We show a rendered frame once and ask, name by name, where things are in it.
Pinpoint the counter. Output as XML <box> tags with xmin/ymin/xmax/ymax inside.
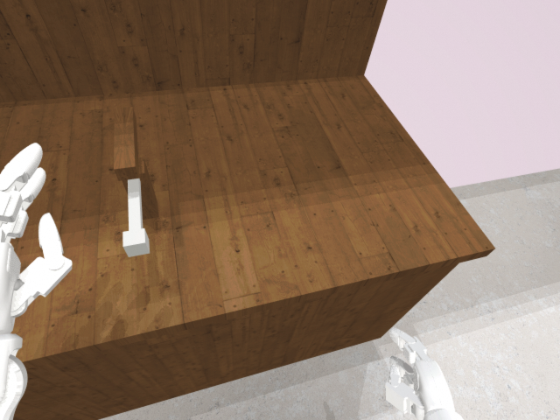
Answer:
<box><xmin>0</xmin><ymin>0</ymin><xmax>495</xmax><ymax>420</ymax></box>

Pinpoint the right robot hand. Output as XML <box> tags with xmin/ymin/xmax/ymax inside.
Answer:
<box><xmin>385</xmin><ymin>327</ymin><xmax>455</xmax><ymax>420</ymax></box>

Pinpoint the left robot hand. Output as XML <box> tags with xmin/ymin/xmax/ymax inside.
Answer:
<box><xmin>0</xmin><ymin>143</ymin><xmax>72</xmax><ymax>334</ymax></box>

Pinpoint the left robot forearm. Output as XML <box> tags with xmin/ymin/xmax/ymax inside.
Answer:
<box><xmin>0</xmin><ymin>333</ymin><xmax>28</xmax><ymax>420</ymax></box>

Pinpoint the tap lever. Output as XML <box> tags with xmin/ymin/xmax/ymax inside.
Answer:
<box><xmin>122</xmin><ymin>178</ymin><xmax>150</xmax><ymax>257</ymax></box>

